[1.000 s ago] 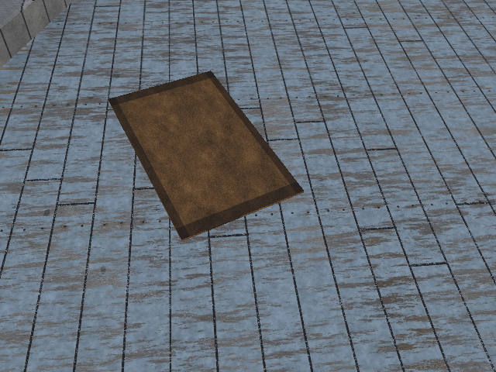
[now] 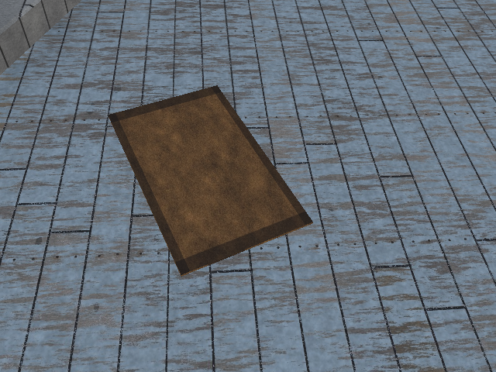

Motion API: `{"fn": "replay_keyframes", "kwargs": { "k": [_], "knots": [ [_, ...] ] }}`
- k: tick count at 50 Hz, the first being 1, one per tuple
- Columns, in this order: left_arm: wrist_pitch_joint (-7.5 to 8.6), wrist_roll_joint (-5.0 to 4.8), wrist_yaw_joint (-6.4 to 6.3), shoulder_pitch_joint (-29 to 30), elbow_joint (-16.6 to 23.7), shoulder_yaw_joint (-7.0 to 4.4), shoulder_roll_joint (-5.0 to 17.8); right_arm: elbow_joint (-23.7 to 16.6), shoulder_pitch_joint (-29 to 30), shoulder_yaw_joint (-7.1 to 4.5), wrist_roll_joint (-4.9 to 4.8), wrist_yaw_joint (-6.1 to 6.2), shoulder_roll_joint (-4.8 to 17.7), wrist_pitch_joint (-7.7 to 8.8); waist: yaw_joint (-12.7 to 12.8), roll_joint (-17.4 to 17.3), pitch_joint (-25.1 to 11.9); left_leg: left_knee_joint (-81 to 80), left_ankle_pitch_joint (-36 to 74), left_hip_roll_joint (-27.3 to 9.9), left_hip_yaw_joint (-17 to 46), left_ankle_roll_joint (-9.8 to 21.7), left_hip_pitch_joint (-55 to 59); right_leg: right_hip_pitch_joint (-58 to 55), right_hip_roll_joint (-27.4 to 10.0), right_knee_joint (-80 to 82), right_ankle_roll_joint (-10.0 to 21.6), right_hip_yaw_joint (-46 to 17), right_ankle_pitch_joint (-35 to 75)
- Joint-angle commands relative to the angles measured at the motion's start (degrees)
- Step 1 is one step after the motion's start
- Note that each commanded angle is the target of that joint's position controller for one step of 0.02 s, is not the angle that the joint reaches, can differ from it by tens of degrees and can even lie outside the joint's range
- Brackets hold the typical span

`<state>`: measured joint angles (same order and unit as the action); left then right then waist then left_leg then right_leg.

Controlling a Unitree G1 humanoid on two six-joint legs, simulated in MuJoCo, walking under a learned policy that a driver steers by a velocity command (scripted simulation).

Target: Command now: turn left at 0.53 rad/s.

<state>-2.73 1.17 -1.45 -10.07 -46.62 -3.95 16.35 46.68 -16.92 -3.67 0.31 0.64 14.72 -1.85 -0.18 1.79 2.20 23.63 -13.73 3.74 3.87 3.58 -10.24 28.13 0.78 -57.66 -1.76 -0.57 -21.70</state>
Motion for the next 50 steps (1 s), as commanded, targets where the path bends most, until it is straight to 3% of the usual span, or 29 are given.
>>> {"fn": "replay_keyframes", "kwargs": {
  "k": [1, 4, 8, 11, 13, 14, 15, 16, 17, 18, 19, 20, 22, 24, 28, 32, 33, 35, 36, 37, 38, 39, 40, 41, 45, 50],
  "knots": [
    [0.49, -0.29, 0.02, 1.96, 4.30, -0.52, 3.46, -3.27, -1.78, -2.38, -0.11, 0.26, 9.04, 0.71, -0.92, -7.50, -3.36, -3.20, 32.62, -13.78, 13.77, 10.15, 10.24, 7.36, -0.46, 1.02, -1.12, -0.84, -0.19],
    [0.47, -0.50, -0.12, 3.60, 5.63, -0.25, 3.84, -3.59, -2.83, -2.86, 0.20, 0.38, 10.26, 0.39, -2.33, -8.88, -3.50, -2.27, 31.04, -14.10, 16.70, 10.69, 10.60, 6.15, -0.20, 6.04, -1.14, -1.27, -1.37],
    [0.88, -0.91, -0.25, 3.59, 7.10, 0.14, 4.23, -4.91, -0.61, -3.40, 0.60, -0.16, 11.81, -0.11, -2.26, -9.58, -4.19, -0.71, 30.48, -13.30, 19.97, 10.00, 6.15, -0.65, 1.18, 12.26, -0.08, -1.50, -2.25],
    [1.28, -1.29, -0.54, 0.14, 6.93, 0.32, 4.42, -5.87, 3.00, -3.22, 0.69, -0.47, 11.50, -0.40, -0.76, -10.49, -5.06, 0.68, 30.77, -12.23, 20.84, 7.61, 2.52, -8.97, 1.83, 19.96, 1.27, -0.75, -1.27],
    [1.90, -0.78, -0.99, -3.84, 6.01, 0.54, 3.57, -6.32, 6.08, -2.74, -0.16, -0.30, 10.60, -0.57, 2.29, -9.09, -4.74, 3.18, 22.38, -9.18, 20.33, 3.54, -2.31, -18.86, 1.63, 35.21, 2.15, -0.07, 9.25],
    [2.44, 0.02, -1.41, -4.08, 6.07, 0.37, 5.37, -6.40, 4.83, -1.80, -0.13, -0.10, 7.88, -0.30, 1.48, -3.83, -5.43, 6.54, 11.70, -6.37, 17.51, 0.50, -5.97, -23.66, -4.83, 41.02, 3.36, -6.45, 11.08],
    [2.77, 0.51, -1.41, -0.90, 7.92, 0.57, 8.59, -6.60, 0.67, -0.29, 0.00, 0.03, 2.77, -0.11, -1.36, 9.22, -6.48, 14.75, -9.66, 1.65, 9.32, -2.45, -12.05, -27.37, -18.86, 45.39, 7.18, -23.17, 18.89],
    [2.71, 0.42, -0.70, -1.54, 7.02, 0.74, 8.81, -5.52, 0.84, -1.42, 0.48, 0.67, 7.31, -0.79, -0.22, 9.95, -5.80, 19.38, -20.88, 3.75, 6.79, -2.74, -9.00, -18.64, -22.15, 43.68, 13.88, -27.74, 24.35],
    [3.05, 0.13, -0.01, 0.32, 6.92, 1.91, 5.07, -4.24, 0.48, -1.39, 0.60, 0.77, 7.68, -1.18, -1.45, 5.86, -3.39, 21.47, -18.47, 1.87, 7.98, -2.91, -6.93, -15.98, -19.53, 44.62, 14.51, -25.16, 21.26],
    [3.39, -0.16, 0.44, 3.46, 6.71, 2.95, 2.24, -2.88, 0.51, -0.90, 0.64, 0.43, 6.35, -1.34, -2.73, 4.97, -1.24, 19.43, -14.11, -0.16, 6.69, -3.46, -5.18, -14.08, -15.49, 44.92, 12.48, -20.52, 17.40],
    [3.37, 0.10, 0.56, 4.76, 6.48, 2.95, 2.72, -2.25, 0.90, -0.65, 0.66, 0.18, 5.90, -1.30, -3.13, 7.26, -0.53, 17.06, -11.24, -0.78, 3.55, -4.21, -4.33, -14.49, -11.45, 44.41, 10.22, -17.00, 17.34],
    [3.29, -0.06, 0.43, 3.58, 5.84, 2.34, 4.71, -2.32, 2.10, -0.65, 0.91, 0.09, 6.38, -1.17, -2.24, 9.68, -0.39, 15.38, -10.02, -0.65, 1.47, -4.78, -5.07, -16.67, -9.65, 42.91, 9.73, -16.14, 21.58],
    [2.91, -0.51, 0.64, -0.85, 4.46, 0.88, 8.33, -1.98, 3.90, -0.69, 0.56, 0.42, 7.43, -0.88, -0.25, 8.17, -2.08, 15.54, -11.64, 0.44, -0.54, -5.56, -7.71, -22.32, -9.53, 39.52, 10.89, -17.41, 30.59],
    [2.64, -1.01, 0.83, -3.92, 3.43, -0.14, 9.84, -2.33, 5.88, -0.54, 0.06, 0.90, 7.26, -0.75, 0.95, 6.90, -2.97, 17.03, -13.00, 0.23, -0.56, -5.79, -11.13, -25.98, -11.01, 38.50, 12.57, -20.54, 32.02],
    [1.73, -0.71, 1.03, -4.47, 2.81, -1.23, 9.24, -3.23, 8.34, -0.16, -0.22, 1.40, 6.44, -0.35, 1.49, 6.45, -3.44, 19.31, -13.93, -0.25, -0.33, -5.29, -12.94, -25.33, -11.19, 39.31, 14.36, -24.32, 27.87],
    [0.77, -0.50, 1.53, -2.42, 2.84, -2.16, 9.29, -3.51, 6.88, 0.27, -0.34, 1.62, 5.83, 0.45, 0.75, 6.07, -4.79, 14.15, -11.83, 0.36, -0.52, -3.95, -7.91, -21.19, -9.82, 39.44, 13.58, -26.23, 24.91],
    [0.43, -0.56, 1.73, -2.04, 2.75, -2.42, 9.38, -3.33, 5.14, 0.38, -0.11, 1.55, 5.82, 0.77, 0.04, 5.65, -6.28, 10.74, -11.43, 0.75, -0.90, -3.27, -4.18, -19.06, -8.67, 39.87, 13.01, -26.54, 16.29],
    [-0.49, -0.90, 1.92, 2.37, 3.84, -2.69, 8.93, -1.80, -0.79, 0.47, 0.46, 1.68, 5.43, 1.30, -4.39, 3.99, -4.60, -4.04, -5.65, 0.99, -2.08, -1.00, 10.12, -5.36, -3.10, 39.36, 8.82, -24.46, -7.79],
    [-0.35, -1.20, 1.78, 2.85, 5.16, -2.10, 6.17, -1.54, -3.09, -0.51, 1.21, 2.34, 10.18, 1.53, -5.14, -4.81, -2.44, -11.19, -15.80, -8.15, 8.15, 1.16, 16.86, 6.36, 2.38, 30.24, 4.90, -18.65, -16.11],
    [0.26, -1.39, 1.56, 1.45, 6.32, -1.13, 2.61, -2.93, -1.42, -1.97, 1.74, 2.41, 17.25, 1.77, -4.36, -17.77, -2.75, -19.02, -30.58, -24.32, 29.36, 5.87, 15.68, 13.01, 10.35, 12.98, 3.54, -6.69, -12.04],
    [0.65, 0.58, 1.34, 3.58, 6.22, -1.94, 7.75, -3.04, 2.06, -2.05, 2.58, 2.17, 16.16, 1.86, -2.66, -10.15, 2.20, -19.89, -33.12, -26.46, 30.13, 8.38, 4.80, 12.84, 3.57, 6.16, 3.60, -8.39, -5.03],
    [0.92, 0.46, 2.15, 1.39, 5.04, -2.47, 8.67, -3.77, 5.57, -0.94, 2.15, 2.03, 12.21, 2.34, 0.45, -7.92, 3.74, -19.63, -30.57, -22.96, 25.78, 7.65, 1.49, 9.89, 2.53, 2.32, 3.64, -8.74, -0.61],
    [1.03, 0.70, 3.00, -1.64, 3.43, -2.52, 8.53, -4.33, 7.97, -0.23, 1.60, 1.78, 9.66, 2.91, 2.30, -7.52, 3.62, -19.29, -25.42, -19.57, 20.06, 6.08, 2.12, 9.39, 2.10, -1.11, 2.94, -7.39, 2.73],
    [0.98, 1.05, 3.69, -3.22, 2.50, -2.51, 8.20, -4.60, 8.06, 0.06, 1.23, 1.68, 9.00, 3.45, 2.45, -8.61, 2.84, -19.23, -21.51, -17.39, 15.33, 5.17, 3.41, 9.50, 1.88, -3.96, 2.43, -5.86, 4.37],
    [1.08, 1.05, 5.34, 0.86, 3.68, -1.65, 5.99, -2.18, -0.30, -0.28, 1.31, 0.80, 9.35, 5.29, -1.27, -6.64, 4.05, -18.58, -11.75, -16.76, 7.58, 5.30, 9.63, 16.05, -0.36, -5.99, 1.32, -4.58, 8.54],
    [1.37, 1.12, 6.15, 6.70, 5.85, -1.19, 5.05, 0.20, -5.81, -0.56, 1.34, 0.19, 9.32, 6.20, -4.15, -7.00, 5.37, -18.15, -3.42, -18.49, 1.87, 5.82, 14.73, 19.90, -1.89, 0.72, 0.47, -3.32, 10.83]
  ]
}}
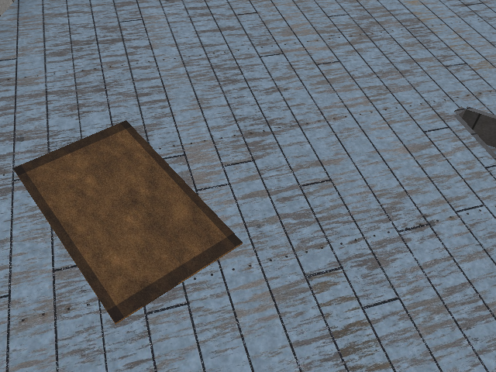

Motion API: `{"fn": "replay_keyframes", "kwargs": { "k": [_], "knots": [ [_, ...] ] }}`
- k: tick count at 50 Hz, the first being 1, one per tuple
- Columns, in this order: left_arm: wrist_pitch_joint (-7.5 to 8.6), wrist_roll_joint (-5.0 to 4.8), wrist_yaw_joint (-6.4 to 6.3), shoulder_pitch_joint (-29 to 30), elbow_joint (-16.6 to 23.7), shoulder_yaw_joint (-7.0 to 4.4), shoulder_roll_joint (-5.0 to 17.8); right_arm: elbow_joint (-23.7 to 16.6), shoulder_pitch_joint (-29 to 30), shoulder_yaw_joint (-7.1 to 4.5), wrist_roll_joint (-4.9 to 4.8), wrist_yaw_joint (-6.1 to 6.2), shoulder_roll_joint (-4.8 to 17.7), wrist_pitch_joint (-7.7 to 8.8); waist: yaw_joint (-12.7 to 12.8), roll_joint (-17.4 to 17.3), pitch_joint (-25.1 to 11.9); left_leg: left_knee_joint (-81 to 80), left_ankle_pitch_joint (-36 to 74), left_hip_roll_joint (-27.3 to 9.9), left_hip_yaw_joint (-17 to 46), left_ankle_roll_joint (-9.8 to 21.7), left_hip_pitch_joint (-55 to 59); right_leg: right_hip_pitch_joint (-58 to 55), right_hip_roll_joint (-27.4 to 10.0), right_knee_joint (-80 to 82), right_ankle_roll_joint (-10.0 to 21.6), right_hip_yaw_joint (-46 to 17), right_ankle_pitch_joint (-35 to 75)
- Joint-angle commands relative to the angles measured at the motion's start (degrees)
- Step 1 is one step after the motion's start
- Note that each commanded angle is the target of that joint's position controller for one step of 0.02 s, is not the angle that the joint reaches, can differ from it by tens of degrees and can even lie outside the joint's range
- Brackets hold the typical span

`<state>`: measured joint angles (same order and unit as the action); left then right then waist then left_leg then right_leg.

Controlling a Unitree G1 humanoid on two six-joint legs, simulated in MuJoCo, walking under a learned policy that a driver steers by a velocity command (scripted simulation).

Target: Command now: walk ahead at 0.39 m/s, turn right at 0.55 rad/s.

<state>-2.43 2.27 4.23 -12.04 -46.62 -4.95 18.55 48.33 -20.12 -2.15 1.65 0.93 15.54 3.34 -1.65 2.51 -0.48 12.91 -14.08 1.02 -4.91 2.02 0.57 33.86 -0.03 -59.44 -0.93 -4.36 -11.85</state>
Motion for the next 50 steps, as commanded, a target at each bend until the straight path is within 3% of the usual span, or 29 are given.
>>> {"fn": "replay_keyframes", "kwargs": {
  "k": [1, 5, 8, 9, 10, 11, 12, 13, 14, 15, 16, 17, 18, 20, 22, 23, 27, 29, 32, 34, 35, 36, 37, 38, 39, 40, 41, 43, 50],
  "knots": [
    [1.19, 0.03, 0.66, 9.92, 6.42, 0.01, 2.41, -1.12, -3.04, -2.06, 0.02, -0.18, 8.33, 1.11, -2.98, -7.79, 8.41, -7.20, -0.87, -15.98, 9.24, 7.41, 4.14, 14.14, -1.45, 4.32, -0.24, 1.17, 1.44],
    [2.12, 0.17, 1.03, 14.76, 8.83, 1.45, -0.02, 1.27, -5.48, -1.54, 0.21, -0.80, 7.12, 1.73, -3.57, -8.86, 9.20, -5.60, 10.82, -16.09, 4.38, 7.37, 1.42, 6.89, -1.36, 16.39, 1.94, 5.11, 0.91],
    [2.68, 0.51, 0.31, 14.56, 9.21, 1.92, -0.19, 3.89, -7.11, -1.49, -0.63, -1.00, 8.23, 1.19, -2.05, -10.76, 8.23, -1.96, 25.61, -16.27, 4.08, 7.56, -0.22, -4.24, 0.60, 24.31, 5.33, 10.78, -3.31],
    [3.11, 0.39, -0.33, 10.93, 8.20, 1.58, 0.40, 4.44, -6.66, -1.51, -0.82, -1.07, 8.98, 1.04, 0.36, -10.77, 6.14, 3.12, 38.18, -16.15, 3.76, 7.29, -0.67, -10.73, 2.54, 26.35, 6.58, 11.70, -4.06],
    [3.86, 0.42, -1.09, 2.30, 5.38, 0.99, 1.26, 4.87, -5.55, -1.48, -1.20, -1.11, 9.45, 0.87, 5.15, -8.87, 1.31, 13.02, 46.86, -14.45, 1.74, 6.13, -2.37, -21.93, 4.22, 30.73, 7.80, 11.75, -0.34],
    [4.72, 1.14, -2.09, -8.26, 1.81, -0.05, 3.94, 4.40, -4.63, -1.11, -1.62, -1.19, 8.84, 1.00, 9.64, -6.65, -5.89, 25.31, 40.55, -11.70, 0.03, 4.67, -10.32, -37.93, 1.57, 31.77, 8.89, 8.59, 1.31],
    [5.16, 2.49, -3.33, -17.05, 0.99, -1.69, 10.83, 0.66, -5.21, 0.69, -2.90, -2.01, 2.44, 1.27, 11.88, 5.55, -15.99, 46.47, 11.09, -5.54, -1.97, 1.75, -29.46, -57.30, -18.42, 36.11, 13.27, -15.85, -13.47],
    [5.01, 0.75, -3.87, -17.41, 0.64, -2.07, 13.11, 0.97, -5.94, -0.30, -2.40, -1.47, 4.12, 1.20, 10.70, 8.43, -19.65, 58.07, -14.81, 0.72, 6.03, 2.14, -34.81, -53.88, -27.14, 44.09, 15.06, -33.41, -8.78],
    [4.95, -0.07, -3.98, -12.02, 0.55, -1.32, 10.56, 0.89, -2.58, -1.48, -2.06, -1.18, 6.80, 0.77, 8.42, 2.63, -10.70, 60.52, -10.68, -2.52, 11.08, 3.18, -36.65, -45.92, -23.95, 43.39, 13.43, -23.78, -6.67],
    [5.50, -0.10, -3.71, -7.80, 0.68, 0.23, 5.35, 1.44, -1.83, -1.26, -1.95, -1.47, 5.08, 1.03, 5.61, 0.64, -2.28, 57.12, -6.41, -5.02, 10.95, 3.71, -35.33, -37.02, -20.36, 43.75, 10.50, -14.15, 3.80],
    [5.80, -0.44, -3.72, -3.91, 1.06, 0.79, 2.96, 2.54, -3.68, -1.11, -1.91, -1.59, 3.43, 0.57, 3.30, 2.59, -0.95, 54.20, -3.95, -6.14, 8.86, 3.26, -33.81, -33.49, -18.08, 46.47, 8.98, -8.92, 1.41],
    [6.27, -0.96, -3.87, -1.70, 1.09, 1.65, 0.29, 3.69, -4.44, -1.20, -0.72, -1.74, 2.99, -0.46, 1.78, 2.92, 2.11, 52.54, -2.24, -6.83, 8.21, 2.54, -31.73, -28.92, -15.17, 48.42, 7.11, -3.97, 6.60],
    [6.89, -0.94, -4.04, -1.46, 0.98, 1.96, -0.12, 4.39, -6.19, -1.24, -0.21, -2.04, 2.02, -1.32, 0.82, 4.71, 2.23, 52.78, -1.62, -6.17, 7.37, 1.80, -29.10, -26.61, -15.04, 47.97, 7.40, -0.68, 17.15],
    [8.08, -1.23, -4.19, -2.70, 0.07, 1.97, 0.05, 4.34, -5.99, -1.56, -0.44, -2.24, 0.86, -2.33, -0.96, 2.85, 2.32, 53.35, -0.91, -4.77, 6.30, 0.87, -29.58, -26.62, -14.40, 45.61, 7.78, 5.41, 38.55],
    [8.34, -1.48, -4.71, -2.33, 0.00, 1.84, 0.66, 2.89, -2.71, -1.66, -0.31, -2.57, 0.31, -2.77, -1.37, 3.73, 2.78, 51.35, 2.41, -4.43, 4.65, 0.01, -32.53, -26.63, -14.01, 45.96, 8.48, 9.36, 42.12],
    [8.16, -1.54, -5.01, -2.87, -0.38, 2.04, -0.13, 2.01, -0.51, -1.68, -0.17, -2.82, 0.28, -2.75, -1.06, 3.67, 3.48, 48.89, 4.74, -4.28, 3.90, -0.13, -33.76, -26.82, -13.10, 45.93, 8.06, 11.29, 43.10],
    [7.23, -1.84, -6.13, -3.87, -1.54, 2.26, -0.13, -1.46, 7.60, -0.39, 0.18, -3.98, -1.83, -2.60, 0.82, 4.25, 4.06, 31.24, 12.60, -2.91, -0.30, 0.13, -30.04, -26.96, -11.57, 43.82, 8.33, 16.48, 41.74],
    [6.83, -1.93, -6.53, -5.24, -2.29, 1.85, 1.29, -2.45, 8.49, -0.32, 0.61, -4.26, -1.27, -2.71, 1.22, 3.91, 2.65, 26.92, 12.36, -1.90, -1.48, 1.13, -27.67, -29.86, -13.07, 40.74, 8.38, 16.47, 44.10],
    [5.83, -1.96, -7.13, -4.56, -2.23, 0.97, 3.27, -2.71, 5.09, -1.15, 1.10, -3.93, 1.36, -2.70, -0.54, 3.53, 0.20, 23.95, 5.57, 0.68, -2.24, 4.24, -22.66, -32.53, -14.72, 30.98, 7.87, 16.10, 52.15],
    [4.81, -2.03, -6.88, -3.48, -1.59, 0.57, 4.09, -1.16, -2.31, -2.20, 1.50, -3.00, 3.38, -1.57, -4.13, -0.32, -4.39, 15.54, 9.97, 2.70, -1.22, 7.06, -13.28, -30.55, -12.74, 13.22, 5.94, 16.83, 43.87],
    [4.69, -1.96, -6.45, -5.94, -0.43, 0.72, 3.35, -1.70, -4.75, -3.68, 1.47, -2.05, 9.00, -0.85, -4.95, -8.39, -8.45, 13.77, 34.08, -6.92, 11.03, 10.39, -3.64, -21.53, -8.09, -3.51, 2.96, 17.67, 19.95],
    [3.83, -2.04, -5.84, -11.00, 2.29, 1.46, -0.96, -2.73, -2.54, -5.49, -0.38, -1.62, 15.32, -1.97, 0.47, -17.77, -14.80, 15.01, 55.67, -22.52, 35.92, 23.15, 8.31, -4.56, 4.32, -22.59, 0.22, 12.83, -27.24],
    [3.28, -0.26, -5.52, -8.96, 2.06, 1.66, 0.75, -3.85, -3.25, -5.87, -2.81, -1.65, 14.66, -2.95, -2.53, -9.88, -18.65, 8.90, 31.69, -22.61, 39.42, 25.46, 6.94, -1.09, 1.51, -23.77, 0.31, 1.99, -24.86],
    [3.37, -0.45, -5.17, -4.06, 2.94, 1.50, 1.49, -4.40, 0.79, -4.95, -2.28, -1.18, 10.73, -3.64, -2.16, -5.91, -9.77, 4.65, 7.66, -20.23, 36.53, 23.21, -0.11, 2.43, -0.74, -21.67, 0.66, 1.03, -20.30],
    [3.66, -0.58, -5.05, -0.94, 3.44, 1.20, 2.22, -4.40, 4.17, -3.78, -1.75, -1.00, 7.02, -4.24, -0.46, -2.80, -1.63, 0.48, -6.85, -16.79, 33.14, 19.19, -8.53, 2.94, -3.10, -14.31, 1.04, 1.24, -16.22],
    [3.50, -0.05, -4.95, 0.54, 4.14, 0.98, 2.79, -4.49, 5.96, -3.25, -1.60, -0.88, 5.47, -4.25, 0.96, -3.59, 1.37, -1.71, -11.53, -13.45, 30.91, 15.94, -12.80, 1.14, -4.17, -8.13, 0.96, 1.27, -13.42],
    [2.88, 0.56, -4.73, -0.87, 3.52, 1.12, 2.24, -4.68, 6.84, -3.16, -1.39, -0.78, 5.09, -3.95, 1.88, -4.66, 1.49, -2.85, -11.82, -11.02, 28.42, 14.30, -15.49, -2.36, -4.02, -5.16, 0.64, 1.94, -10.66],
    [2.29, 0.70, -4.33, -2.29, 2.86, 1.61, 0.37, -4.38, 6.12, -3.61, -0.87, -1.21, 6.47, -2.77, 2.27, -4.45, -0.47, -2.62, -7.31, -8.48, 25.80, 13.68, -16.29, -5.28, -3.36, -1.50, -0.05, 2.58, -7.78],
    [2.90, 0.03, -4.25, 5.80, 5.80, 1.48, 0.78, -3.86, 1.24, -4.79, -0.81, -1.86, 9.16, -2.04, -1.27, -7.14, 0.12, -3.66, -13.31, -7.91, 29.57, 12.71, -11.82, 0.27, -3.00, 12.30, -2.94, 2.25, -2.46]
  ]
}}
Over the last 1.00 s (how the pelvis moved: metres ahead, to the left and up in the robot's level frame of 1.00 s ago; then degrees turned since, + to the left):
0.03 -0.03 0.00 -11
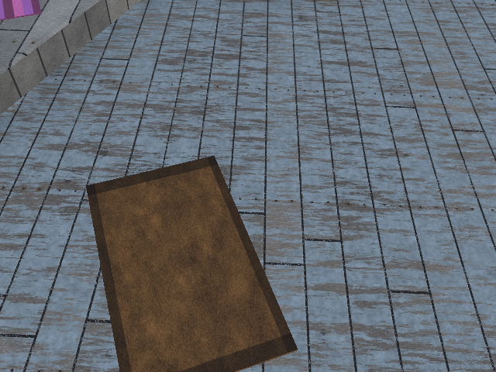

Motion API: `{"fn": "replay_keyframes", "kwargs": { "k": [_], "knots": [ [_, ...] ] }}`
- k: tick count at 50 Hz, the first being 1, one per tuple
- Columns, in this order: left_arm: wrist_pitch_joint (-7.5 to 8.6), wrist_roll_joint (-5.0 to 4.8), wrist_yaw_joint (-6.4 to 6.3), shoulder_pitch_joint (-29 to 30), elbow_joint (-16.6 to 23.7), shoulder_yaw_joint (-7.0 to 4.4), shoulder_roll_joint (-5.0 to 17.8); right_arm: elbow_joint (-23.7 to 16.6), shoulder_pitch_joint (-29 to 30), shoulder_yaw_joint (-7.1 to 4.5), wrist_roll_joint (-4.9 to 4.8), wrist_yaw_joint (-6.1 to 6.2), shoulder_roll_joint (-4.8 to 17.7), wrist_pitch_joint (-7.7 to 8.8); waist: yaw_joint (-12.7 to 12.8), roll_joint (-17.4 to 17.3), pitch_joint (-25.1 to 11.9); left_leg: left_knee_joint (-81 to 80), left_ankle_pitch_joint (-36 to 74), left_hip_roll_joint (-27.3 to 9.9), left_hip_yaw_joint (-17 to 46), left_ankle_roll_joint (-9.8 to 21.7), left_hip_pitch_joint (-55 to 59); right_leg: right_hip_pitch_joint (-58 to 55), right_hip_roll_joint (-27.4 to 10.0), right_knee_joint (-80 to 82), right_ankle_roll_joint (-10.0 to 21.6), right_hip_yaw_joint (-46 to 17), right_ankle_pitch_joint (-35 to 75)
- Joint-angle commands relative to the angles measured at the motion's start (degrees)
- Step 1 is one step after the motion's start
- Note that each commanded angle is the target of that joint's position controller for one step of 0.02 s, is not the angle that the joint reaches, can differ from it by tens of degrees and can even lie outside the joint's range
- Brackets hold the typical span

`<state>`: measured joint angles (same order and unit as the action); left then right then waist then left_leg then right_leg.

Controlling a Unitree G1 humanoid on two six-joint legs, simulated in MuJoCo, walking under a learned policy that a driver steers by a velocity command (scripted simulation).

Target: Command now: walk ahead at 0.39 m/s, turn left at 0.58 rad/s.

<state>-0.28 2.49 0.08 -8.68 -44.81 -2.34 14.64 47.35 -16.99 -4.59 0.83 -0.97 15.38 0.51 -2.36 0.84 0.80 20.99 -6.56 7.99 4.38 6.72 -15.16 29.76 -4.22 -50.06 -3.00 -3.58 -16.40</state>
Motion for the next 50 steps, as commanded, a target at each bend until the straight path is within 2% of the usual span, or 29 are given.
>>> {"fn": "replay_keyframes", "kwargs": {
  "k": [1, 7, 9, 10, 11, 12, 13, 14, 15, 16, 18, 20, 22, 26, 29, 31, 32, 33, 34, 35, 36, 37, 38, 39, 40, 42, 45, 47, 50],
  "knots": [
    [0.96, -0.27, -0.08, 3.34, 4.40, -1.10, 4.67, -2.87, -2.43, -2.47, 0.05, 0.03, 9.56, 0.86, -0.95, -5.57, -1.29, -11.37, -20.86, -14.87, 20.81, 7.87, 4.46, 4.40, 1.44, 4.46, -0.91, 1.38, 2.49],
    [2.58, -0.86, 0.27, 5.23, 6.16, -0.62, 4.54, -3.01, -3.72, -2.35, 0.62, -0.16, 9.10, 1.57, -1.75, -7.09, -1.34, -7.87, -20.15, -15.04, 21.98, 7.43, 3.66, -1.97, 3.40, 13.87, 1.01, 2.51, 0.55],
    [3.29, -1.09, 0.20, 1.64, 5.47, -0.41, 4.05, -3.14, -2.48, -2.05, 0.65, -0.20, 8.62, 1.84, 0.39, -6.84, -1.24, -5.93, -20.04, -14.64, 21.16, 6.25, -0.67, -10.85, 4.20, 19.47, 2.73, 3.83, 1.10],
    [3.75, -1.03, -0.05, -1.96, 4.34, -0.43, 3.80, -3.28, -1.59, -1.85, 0.51, -0.07, 8.24, 1.90, 2.62, -5.54, -1.05, -3.46, -20.27, -13.34, 19.99, 4.95, -4.43, -17.99, 4.52, 24.18, 3.68, 4.63, 3.53],
    [4.35, -0.73, -0.50, -5.82, 3.16, -0.75, 4.81, -3.35, -1.68, -1.28, 0.53, 0.16, 6.59, 2.21, 4.38, -3.32, -1.61, 0.98, -19.76, -11.03, 18.33, 3.29, -8.49, -25.20, 3.80, 26.47, 4.45, 2.96, 1.50],
    [5.05, 0.08, -1.04, -11.63, 2.31, -1.40, 8.31, -4.45, -0.59, -0.08, 0.37, 0.30, 2.89, 2.88, 6.95, 4.16, -2.98, 13.12, -20.04, -6.86, 12.06, 0.73, -13.41, -31.21, -5.57, 32.95, 6.42, -8.67, -8.72],
    [4.75, 0.37, -1.16, -15.47, 1.27, -3.12, 15.27, -6.56, 0.52, 0.64, -0.47, 0.08, 1.00, 3.53, 7.02, 14.07, -2.70, 25.50, -22.76, 0.05, 1.94, -1.00, -25.44, -36.46, -16.14, 42.09, 12.36, -32.40, -25.61],
    [4.20, -0.40, -0.58, -15.23, 0.33, -3.68, 14.56, -6.45, -0.33, -0.11, 1.33, 0.01, 5.67, 3.51, 4.92, 10.22, 1.01, 33.38, -23.56, -3.52, 0.54, -1.11, -29.86, -33.33, -18.78, 42.56, 16.20, -39.59, -28.39],
    [4.19, -1.33, 0.28, -12.32, 1.30, -2.71, 10.31, -5.67, 0.51, -0.39, 2.11, -0.46, 7.02, 3.50, 3.47, 3.90, 3.45, 36.31, -18.56, -6.50, 0.70, -1.53, -29.77, -30.78, -15.62, 41.30, 16.11, -34.74, -25.79],
    [4.39, -1.54, 0.88, -10.91, 1.55, -2.26, 8.34, -5.50, 1.92, -0.25, 2.14, -0.99, 6.61, 3.66, 3.08, 2.26, 3.89, 35.99, -14.40, -7.99, 0.12, -2.44, -28.56, -28.93, -11.97, 40.95, 14.91, -28.29, -18.62],
    [4.98, -1.62, 0.96, -11.47, 0.78, -1.91, 6.96, -5.80, 3.56, 0.23, 2.64, -1.60, 5.45, 3.47, 2.98, 5.22, 2.50, 34.95, -9.40, -9.26, -2.06, -4.47, -26.20, -28.58, -6.83, 40.98, 13.53, -19.93, -2.86],
    [5.30, -2.28, 0.76, -14.65, -1.08, -2.12, 6.88, -6.68, 5.51, 0.88, 2.74, -1.69, 4.07, 3.10, 3.22, 5.80, 0.89, 34.36, -7.09, -9.17, -3.63, -6.33, -25.44, -29.04, -5.01, 39.65, 14.20, -16.46, 11.66],
    [5.27, -2.63, 0.38, -17.37, -2.55, -2.28, 6.57, -7.97, 9.25, 1.47, 2.45, -1.63, 3.27, 2.77, 3.87, 5.05, 0.39, 31.99, -5.86, -9.27, -4.70, -7.87, -26.41, -30.07, -4.41, 38.81, 14.81, -14.51, 20.37],
    [4.65, -2.32, -0.21, -20.67, -4.18, -2.63, 6.76, -11.00, 18.28, 2.90, 1.59, -1.69, 1.43, 2.77, 6.16, 5.71, 1.17, 21.15, -1.80, -8.08, -6.33, -8.90, -22.94, -28.03, -2.65, 37.28, 14.20, -12.50, 27.30],
    [4.07, -1.87, -0.37, -22.04, -4.59, -3.08, 7.84, -12.36, 21.87, 3.20, 0.80, -1.35, 1.98, 3.14, 7.03, 5.99, 0.94, 15.50, -0.49, -6.69, -6.26, -8.21, -18.64, -27.99, -3.56, 34.42, 13.91, -13.97, 31.17],
    [3.83, -1.83, -0.59, -20.22, -4.12, -3.35, 8.45, -12.03, 19.41, 2.94, 0.52, -0.79, 3.12, 3.52, 4.94, 6.04, 0.18, 11.81, -0.63, -6.22, -5.26, -6.86, -11.54, -26.15, -4.30, 31.85, 12.35, -15.31, 33.02],
    [3.86, -1.90, -0.59, -18.65, -3.67, -3.53, 9.04, -10.89, 15.72, 2.55, 0.45, -0.33, 4.04, 3.72, 2.99, 5.84, -1.00, 9.56, -1.36, -5.31, -5.21, -5.93, -4.98, -24.31, -3.85, 29.02, 11.28, -15.47, 36.12],
    [4.03, -2.20, -0.37, -17.31, -3.36, -3.64, 9.44, -8.80, 9.55, 1.89, 0.54, 0.36, 5.40, 4.07, 0.01, 4.03, -3.76, 6.20, -0.11, -4.80, -5.37, -4.66, 4.39, -22.17, -1.93, 22.58, 9.97, -14.14, 38.85],
    [4.40, -2.66, 0.05, -16.52, -2.74, -3.52, 8.64, -7.19, 2.27, 0.91, 1.41, 1.30, 8.25, 4.74, -3.26, 0.84, -8.41, 5.39, -1.30, -9.61, -1.31, -2.69, 16.46, -16.43, 1.48, 11.69, 8.64, -11.71, 33.57],
    [4.83, -2.76, 0.13, -17.24, -0.56, -2.48, 4.41, -7.11, -7.02, -0.04, 2.68, 2.38, 12.68, 4.81, -5.93, -7.14, -17.40, 3.65, -14.35, -25.52, 14.00, -0.39, 28.56, -8.95, 5.00, -4.07, 8.12, -6.90, 10.44],
    [4.20, -3.84, -0.08, -22.38, 1.06, -2.38, 3.19, -7.09, -4.60, -0.81, 2.26, 2.35, 15.42, 3.79, -1.56, -19.47, -20.37, -4.93, -21.87, -35.05, 38.92, 5.03, 32.11, 4.09, 10.98, -16.30, 7.47, -1.96, -15.18],
    [3.08, -2.06, -0.43, -20.95, -1.18, -2.90, 6.80, -7.97, -0.24, -0.04, 1.64, 2.11, 9.95, 3.17, -0.07, -8.81, -10.93, -6.00, -26.40, -32.98, 35.51, 5.07, 24.01, 8.32, 5.76, -21.08, 7.79, -2.31, -10.96],
    [2.78, -1.35, 0.33, -16.75, -1.18, -2.88, 6.14, -8.30, 2.90, 1.11, 1.20, 1.90, 5.43, 3.34, 0.22, -3.69, -4.24, -6.58, -22.06, -29.43, 26.28, 4.16, 16.98, 7.90, 4.07, -20.17, 7.63, -1.99, -6.04],
    [2.57, -1.32, 0.85, -15.11, -0.97, -2.67, 4.61, -7.74, 4.00, 1.60, 1.29, 1.66, 3.73, 3.67, 1.34, -3.30, -0.75, -8.25, -13.06, -26.64, 18.47, 3.13, 11.77, 6.34, 2.55, -18.08, 7.11, -1.60, -3.55],
    [2.08, -0.46, 1.25, -13.24, -0.74, -2.83, 4.59, -6.81, 2.76, 1.90, 1.19, 1.69, 3.05, 4.21, 1.63, -4.73, 0.98, -8.46, -4.14, -24.32, 12.62, 2.06, 9.22, 5.16, 1.42, -16.14, 6.77, -1.45, -2.91],
    [0.84, -0.18, 2.10, -13.73, -0.46, -2.69, 3.98, -5.59, 1.92, 1.64, 0.63, 1.50, 3.63, 5.32, 2.99, -7.55, -0.02, -10.02, 1.74, -23.16, 7.63, 2.24, 7.30, 3.61, 1.11, -15.55, 5.97, -0.26, -1.49],
    [0.20, -0.26, 3.02, -8.02, 1.55, -2.49, 3.45, -4.16, 0.08, 1.36, 0.05, 1.28, 3.72, 6.31, 3.09, -5.83, 0.72, -11.65, 9.14, -22.83, 1.21, 2.42, 9.39, 8.50, 0.58, -14.00, 5.30, 0.12, 3.36],
    [0.16, -0.13, 3.56, -3.77, 3.17, -2.17, 3.10, -3.14, -1.37, 1.22, 0.03, 1.34, 3.89, 6.22, 2.64, -5.40, 1.51, -12.08, 12.74, -22.32, -2.82, 2.36, 10.64, 11.53, 0.33, -11.09, 4.76, 0.90, 7.29],
    [0.50, -0.54, 4.27, 2.51, 5.36, -1.21, 1.99, -2.01, -2.48, 1.17, 0.15, 1.18, 3.94, 5.97, 1.70, -5.36, 2.59, -12.04, 15.16, -20.30, -8.84, 1.17, 10.27, 9.84, 0.76, -1.16, 4.70, 3.67, 14.38]
  ]
}}
Over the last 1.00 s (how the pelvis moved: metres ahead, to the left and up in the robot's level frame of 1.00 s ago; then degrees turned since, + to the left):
0.38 -0.06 0.00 20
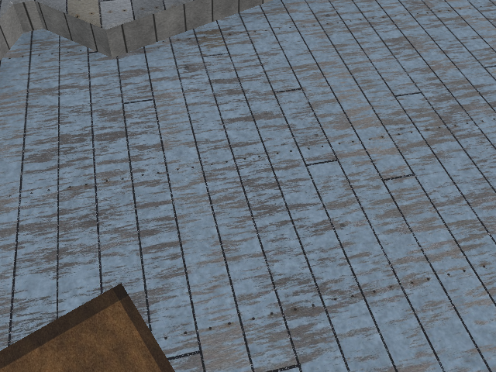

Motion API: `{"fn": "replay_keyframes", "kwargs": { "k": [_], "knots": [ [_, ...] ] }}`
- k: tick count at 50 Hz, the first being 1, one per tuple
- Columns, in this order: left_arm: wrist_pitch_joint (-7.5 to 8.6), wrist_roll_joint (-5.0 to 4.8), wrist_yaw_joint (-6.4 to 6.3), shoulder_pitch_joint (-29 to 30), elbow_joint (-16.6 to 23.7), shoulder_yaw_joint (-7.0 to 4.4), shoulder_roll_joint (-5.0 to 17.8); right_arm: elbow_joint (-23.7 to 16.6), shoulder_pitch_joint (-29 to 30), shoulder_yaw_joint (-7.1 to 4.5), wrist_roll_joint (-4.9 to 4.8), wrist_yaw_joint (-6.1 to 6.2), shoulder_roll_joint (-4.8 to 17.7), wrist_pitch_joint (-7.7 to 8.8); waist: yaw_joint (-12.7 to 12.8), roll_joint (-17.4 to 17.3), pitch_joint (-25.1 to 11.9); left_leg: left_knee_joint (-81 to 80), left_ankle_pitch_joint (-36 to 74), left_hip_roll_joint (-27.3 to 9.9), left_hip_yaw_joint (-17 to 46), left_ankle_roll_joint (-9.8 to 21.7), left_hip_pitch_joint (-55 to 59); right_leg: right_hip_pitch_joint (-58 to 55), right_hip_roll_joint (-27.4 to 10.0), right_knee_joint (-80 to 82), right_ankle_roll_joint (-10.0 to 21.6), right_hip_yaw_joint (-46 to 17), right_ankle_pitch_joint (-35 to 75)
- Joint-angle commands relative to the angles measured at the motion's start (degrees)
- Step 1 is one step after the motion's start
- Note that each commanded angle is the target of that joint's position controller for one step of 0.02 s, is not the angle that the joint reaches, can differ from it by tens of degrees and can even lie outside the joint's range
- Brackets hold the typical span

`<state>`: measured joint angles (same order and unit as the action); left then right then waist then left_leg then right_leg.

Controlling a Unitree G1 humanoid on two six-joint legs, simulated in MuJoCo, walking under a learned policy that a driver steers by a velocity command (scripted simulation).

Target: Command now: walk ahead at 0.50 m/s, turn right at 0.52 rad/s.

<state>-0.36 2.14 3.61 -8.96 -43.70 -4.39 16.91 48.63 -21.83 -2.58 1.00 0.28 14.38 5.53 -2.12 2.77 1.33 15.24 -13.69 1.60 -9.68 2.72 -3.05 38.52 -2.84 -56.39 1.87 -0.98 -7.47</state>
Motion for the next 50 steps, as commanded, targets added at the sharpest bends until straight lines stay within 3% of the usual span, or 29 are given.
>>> {"fn": "replay_keyframes", "kwargs": {
  "k": [1, 4, 6, 8, 9, 10, 11, 12, 13, 14, 15, 17, 21, 24, 27, 29, 32, 33, 34, 35, 36, 37, 39, 40, 41, 43, 45, 47, 50],
  "knots": [
    [0.75, -0.15, 0.95, 5.10, 4.97, 1.28, -0.78, -2.77, 1.34, -0.85, 0.00, -0.10, 5.17, 0.93, 0.72, -7.16, 2.44, -6.40, 22.65, -13.69, 4.16, 4.96, -2.29, -0.77, -0.32, 9.26, 0.15, 1.93, 7.02],
    [1.03, 0.09, 1.08, 10.03, 6.70, 1.99, -0.92, -0.58, -2.34, -1.08, 0.08, 0.03, 6.72, 0.55, -0.68, -6.98, 3.81, -6.40, 25.72, -15.17, 2.91, 4.91, 0.38, -4.35, 1.03, 17.69, 1.85, 4.79, 5.56],
    [1.30, 0.46, 0.47, 11.11, 7.07, 2.11, -0.47, 1.56, -5.06, -0.94, 0.00, 0.12, 7.30, -0.17, -0.72, -6.94, 3.99, -4.18, 33.08, -16.33, 3.49, 5.40, 4.18, -6.73, 2.58, 21.45, 3.54, 5.78, 1.17],
    [1.85, 0.96, -0.53, 7.48, 5.77, 1.72, 0.84, 3.23, -5.68, -0.99, -0.14, 0.25, 8.97, -0.97, 1.82, -8.29, 1.15, 4.02, 51.46, -16.34, 3.76, 5.41, 7.62, -13.73, 5.46, 24.31, 5.64, 7.82, -4.65],
    [2.50, 1.28, -1.10, 0.64, 3.40, 1.21, 1.97, 3.90, -5.75, -0.91, -0.36, 0.27, 9.41, -1.38, 5.11, -7.90, -2.81, 12.42, 54.91, -15.31, 3.30, 4.84, 7.17, -22.27, 6.84, 27.77, 6.95, 8.03, -3.98],
    [3.30, 2.15, -1.87, -9.09, 0.08, 0.35, 4.07, 3.61, -4.94, -0.56, -0.97, 0.25, 8.87, -1.51, 9.42, -6.69, -8.52, 23.86, 46.34, -13.48, 2.49, 3.87, -0.52, -37.38, 4.10, 29.91, 8.53, 5.20, -0.49],
    [3.62, 3.48, -2.99, -17.57, -1.19, -1.18, 10.23, 0.25, -5.31, 0.83, -2.09, -0.35, 3.84, -1.17, 11.38, 2.47, -17.71, 43.76, 19.10, -8.76, 1.14, 2.02, -18.36, -56.82, -13.47, 30.24, 12.61, -14.48, -4.46],
    [3.03, 1.12, -3.46, -17.43, -1.26, -1.92, 12.37, 0.19, -8.39, 0.38, -2.50, -0.31, 3.59, -1.48, 9.39, 8.55, -24.34, 59.58, -17.07, 0.18, 6.37, 0.90, -30.22, -61.95, -24.87, 36.67, 17.25, -35.08, 0.64],
    [2.76, -0.34, -3.65, -13.07, -0.82, -1.47, 10.04, 0.03, -2.61, -1.18, -1.44, 0.14, 8.03, -1.92, 8.96, -0.21, -15.92, 60.46, -12.52, -2.94, 13.31, 1.53, -33.70, -54.10, -21.17, 37.41, 14.88, -25.82, 2.07],
    [3.15, -0.60, -3.62, -8.94, -1.27, -0.32, 6.31, -0.56, -0.48, -0.79, -1.57, -0.13, 5.97, -1.65, 6.48, 0.23, -7.41, 57.09, -8.72, -5.05, 12.93, 1.79, -33.58, -45.06, -18.39, 39.93, 12.64, -17.59, 3.26],
    [3.81, -0.48, -3.30, -6.99, -1.75, 0.70, 2.68, 0.59, -0.76, -0.84, -1.29, -0.17, 4.71, -1.89, 4.40, -1.23, -2.12, 52.87, -6.32, -6.61, 12.93, 1.88, -31.00, -38.07, -15.08, 42.19, 8.92, -11.46, 7.48],
    [4.74, -0.91, -3.58, -4.85, -2.36, 1.24, 0.52, 2.41, -4.02, -0.71, 0.50, -0.94, 2.66, -3.77, 1.58, 2.31, -0.12, 50.30, -3.28, -7.45, 11.97, 0.93, -26.02, -30.83, -12.01, 46.17, 6.70, -5.35, 4.31],
    [6.68, -1.20, -3.77, -7.33, -4.43, 0.69, 1.83, 0.51, 1.61, -1.22, 0.51, -2.31, 1.39, -4.93, 0.72, 1.18, 2.45, 48.36, 3.65, -7.86, 11.20, -0.05, -32.01, -30.89, -11.13, 49.31, 6.87, 1.79, 9.40],
    [6.64, -1.22, -4.24, -8.18, -5.49, 1.08, 0.85, -1.53, 6.55, -0.91, 0.66, -2.56, 0.44, -4.71, 0.45, 1.11, 4.23, 39.75, 8.91, -7.06, 8.83, -1.06, -32.92, -30.75, -9.78, 46.34, 6.64, 8.76, 27.76],
    [6.26, -1.54, -4.80, -9.01, -6.21, 1.02, 2.04, -3.43, 12.16, 0.04, 0.61, -3.17, -1.10, -4.45, 2.05, 2.39, 3.59, 26.78, 14.93, -4.71, 4.40, -0.41, -27.26, -31.12, -8.65, 43.20, 5.78, 13.49, 33.55],
    [5.73, -1.61, -5.23, -10.44, -6.96, 0.69, 3.37, -4.20, 13.01, -0.03, 1.03, -3.40, -0.31, -4.55, 2.52, 2.78, 2.23, 23.11, 14.28, -3.25, 2.82, 0.67, -25.23, -34.82, -9.81, 39.80, 5.30, 13.95, 37.07],
    [4.52, -1.74, -6.18, -9.41, -6.84, -0.14, 5.48, -3.65, 7.77, -1.01, 1.80, -3.03, 2.40, -4.40, 0.10, 3.57, -1.26, 20.40, 6.71, 0.28, 2.01, 3.79, -19.37, -38.53, -11.15, 28.04, 4.23, 14.00, 47.06],
    [3.92, -1.72, -6.27, -8.87, -6.47, -0.37, 5.97, -2.65, 3.65, -1.61, 1.99, -2.69, 3.59, -3.91, -1.54, 2.45, -3.84, 17.42, 6.53, 1.70, 2.43, 5.08, -15.17, -38.63, -10.73, 19.78, 3.64, 13.95, 44.89],
    [3.47, -1.99, -6.00, -8.29, -6.01, -0.52, 6.37, -1.26, -1.61, -2.39, 2.49, -1.94, 5.38, -3.05, -4.55, -1.12, -7.13, 10.70, 14.81, 1.66, 4.33, 6.72, -7.71, -35.55, -8.66, 7.06, 1.52, 14.62, 34.33],
    [3.31, -1.58, -5.64, -11.77, -4.24, 0.30, 2.88, -1.66, -2.62, -3.84, 2.16, -1.10, 11.69, -2.50, -2.69, -10.39, -11.85, 14.36, 43.79, -11.50, 18.75, 9.82, 4.15, -23.36, -3.55, -9.76, -0.89, 14.86, -1.80],
    [2.34, -2.61, -5.29, -16.90, -1.97, 0.82, 0.55, -2.90, -1.97, -5.44, 0.08, -0.93, 17.30, -3.39, 0.10, -18.05, -21.23, 12.85, 62.72, -25.12, 42.52, 23.37, 16.51, -8.18, 7.31, -27.07, -3.29, 6.93, -32.46],
    [1.62, -0.89, -5.29, -13.70, -2.79, 0.72, 2.80, -4.44, -0.35, -5.33, -1.84, -0.62, 15.02, -4.62, -1.57, -6.79, -21.30, 9.08, 47.99, -23.14, 39.33, 22.66, 12.81, -5.63, 3.04, -27.26, -3.20, -0.76, -27.90],
    [1.55, -0.91, -5.28, -6.89, -1.64, 0.66, 2.56, -5.05, 7.26, -3.25, -1.32, 0.11, 8.04, -5.84, 0.98, -2.06, -6.03, 3.69, 30.03, -17.00, 31.15, 17.14, -2.71, -4.29, -0.23, -19.40, -3.25, -0.84, -19.79],
    [0.91, -0.19, -5.37, -6.29, -1.15, 0.50, 2.93, -5.04, 8.46, -2.85, -1.50, 0.30, 6.54, -6.02, 2.14, -3.15, -3.51, 2.57, 28.28, -14.13, 28.32, 14.77, -7.19, -6.18, -1.07, -15.12, -3.45, -1.13, -17.81],
    [-0.10, 0.34, -5.38, -7.69, -1.58, 0.47, 2.71, -5.02, 8.83, -2.58, -1.26, 0.26, 5.72, -5.97, 2.97, -4.12, -3.76, 2.15, 28.39, -12.17, 26.34, 13.05, -9.67, -9.22, -0.81, -13.23, -3.61, -0.89, -16.16],
    [-1.33, 0.02, -5.32, -9.06, -1.78, 0.69, 1.61, -5.17, 8.78, -3.04, -0.58, -0.22, 7.42, -5.43, 3.63, -4.39, -5.98, 2.09, 28.15, -10.48, 25.40, 11.77, -11.10, -11.55, 0.31, -10.87, -3.98, -0.70, -14.80],
    [-1.53, 0.13, -4.83, -7.80, -1.10, 0.69, 1.49, -5.38, 8.57, -3.55, -0.49, -0.41, 8.70, -5.31, 3.21, -5.41, -7.41, -0.66, 10.03, -8.75, 26.92, 11.04, -11.53, -11.15, -0.11, -6.87, -4.39, -1.05, -12.67],
    [-1.63, 0.60, -4.42, -4.42, 0.16, 0.38, 2.52, -5.72, 8.50, -3.85, -0.42, -0.39, 9.33, -5.75, 1.99, -8.17, -5.87, -4.33, -10.91, -7.80, 30.94, 10.63, -11.80, -8.49, -0.23, -2.82, -5.00, -1.33, -11.30],
    [-1.07, 0.40, -4.27, -0.87, 1.28, 0.06, 3.25, -5.42, 6.20, -4.18, -0.22, -0.55, 9.86, -5.91, 0.38, -8.43, -3.57, -6.43, -17.83, -8.71, 35.78, 10.43, -9.86, -5.41, 0.16, 2.53, -5.83, -1.77, -10.32]
  ]
}}
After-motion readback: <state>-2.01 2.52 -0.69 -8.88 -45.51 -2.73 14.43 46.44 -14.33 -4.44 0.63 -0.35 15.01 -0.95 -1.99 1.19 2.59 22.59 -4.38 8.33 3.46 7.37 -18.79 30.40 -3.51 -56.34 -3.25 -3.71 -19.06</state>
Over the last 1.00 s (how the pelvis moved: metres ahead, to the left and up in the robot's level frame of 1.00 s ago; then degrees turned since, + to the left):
0.45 -0.04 0.00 -16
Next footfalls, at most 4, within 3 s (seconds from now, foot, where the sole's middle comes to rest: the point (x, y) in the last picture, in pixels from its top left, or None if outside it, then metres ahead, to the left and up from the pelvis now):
0.20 right None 0.26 -0.12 -0.78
0.68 left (216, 367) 0.50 0.07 -0.78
1.28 right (274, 339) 0.57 -0.09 -0.78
1.70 left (171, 286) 0.74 0.20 -0.78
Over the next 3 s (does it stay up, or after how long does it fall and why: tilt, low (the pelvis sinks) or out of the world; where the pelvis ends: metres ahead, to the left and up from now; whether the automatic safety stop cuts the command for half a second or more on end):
stays up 0.94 0.07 -0.02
